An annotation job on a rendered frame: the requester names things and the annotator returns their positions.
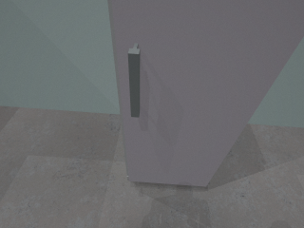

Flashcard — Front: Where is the handle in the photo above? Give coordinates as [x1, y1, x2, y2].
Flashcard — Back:
[127, 43, 141, 118]

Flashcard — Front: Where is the fridge door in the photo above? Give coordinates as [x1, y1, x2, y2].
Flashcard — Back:
[111, 0, 304, 187]

